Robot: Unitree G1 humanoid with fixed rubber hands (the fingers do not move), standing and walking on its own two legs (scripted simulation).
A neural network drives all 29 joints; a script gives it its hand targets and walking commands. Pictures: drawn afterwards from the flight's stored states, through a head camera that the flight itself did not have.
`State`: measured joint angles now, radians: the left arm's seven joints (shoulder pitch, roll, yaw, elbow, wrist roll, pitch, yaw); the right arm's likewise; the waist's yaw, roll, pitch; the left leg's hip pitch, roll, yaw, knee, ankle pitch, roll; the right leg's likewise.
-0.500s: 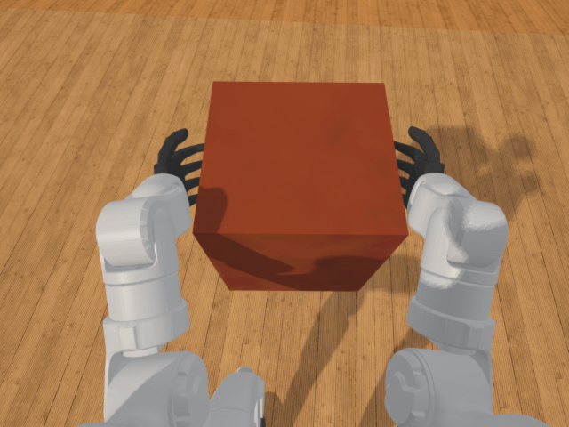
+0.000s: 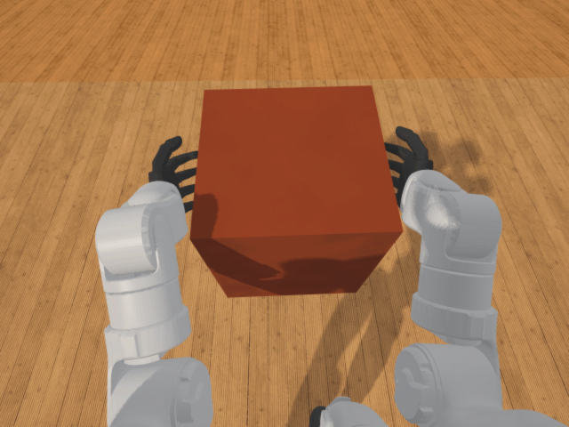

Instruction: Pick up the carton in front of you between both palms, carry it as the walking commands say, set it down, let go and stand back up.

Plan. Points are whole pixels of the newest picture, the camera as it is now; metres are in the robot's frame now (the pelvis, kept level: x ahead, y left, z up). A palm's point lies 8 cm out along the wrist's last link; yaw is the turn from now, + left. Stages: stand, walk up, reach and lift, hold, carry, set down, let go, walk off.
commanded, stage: carry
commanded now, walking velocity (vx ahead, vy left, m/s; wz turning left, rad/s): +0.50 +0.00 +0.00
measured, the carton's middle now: (290, 205) +0.39 -0.01 +0.10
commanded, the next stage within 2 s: none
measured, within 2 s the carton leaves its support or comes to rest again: neither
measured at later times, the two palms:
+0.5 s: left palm (189, 49) +0.67 +0.15 +0.20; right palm (362, 53) +0.65 -0.15 +0.20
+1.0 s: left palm out of the picture +0.94 +0.17 +0.25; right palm out of the picture +0.97 -0.13 +0.25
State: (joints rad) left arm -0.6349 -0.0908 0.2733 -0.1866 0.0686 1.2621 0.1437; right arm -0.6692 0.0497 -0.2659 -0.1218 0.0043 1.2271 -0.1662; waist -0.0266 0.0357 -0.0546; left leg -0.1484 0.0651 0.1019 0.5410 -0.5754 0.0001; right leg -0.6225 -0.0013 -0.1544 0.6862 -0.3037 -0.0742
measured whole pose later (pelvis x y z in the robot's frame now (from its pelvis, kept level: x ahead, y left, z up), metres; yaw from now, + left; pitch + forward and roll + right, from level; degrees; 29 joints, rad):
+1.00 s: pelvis +0.61 -0.01 +0.10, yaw +0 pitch +5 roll +0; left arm -0.63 -0.07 0.26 -0.10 0.01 1.25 0.17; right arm -0.66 0.10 -0.32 -0.11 -0.07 1.26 -0.16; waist 0.10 0.01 -0.03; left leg -0.74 0.04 0.03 1.28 -0.41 0.05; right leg -0.34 0.01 -0.14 0.53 -0.42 -0.06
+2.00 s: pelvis +1.24 +0.03 +0.18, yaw -1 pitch +4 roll +2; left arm -0.67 -0.03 0.28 -0.04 0.01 1.28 0.16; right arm -0.68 0.09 -0.27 -0.03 -0.08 1.24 -0.16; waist -0.04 -0.03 -0.08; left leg -0.58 0.00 0.16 0.74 -0.37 0.07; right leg -0.31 -0.05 -0.02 1.00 -0.52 0.00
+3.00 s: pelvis +1.86 +0.04 +0.28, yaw -1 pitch +5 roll +0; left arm -0.64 -0.10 0.30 -0.16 0.07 1.27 0.15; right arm -0.65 0.07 -0.27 -0.10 0.00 1.22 -0.17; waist -0.09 -0.01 -0.02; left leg -0.33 0.01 0.15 0.51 -0.27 0.07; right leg -0.69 -0.04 -0.03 1.02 -0.34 -0.03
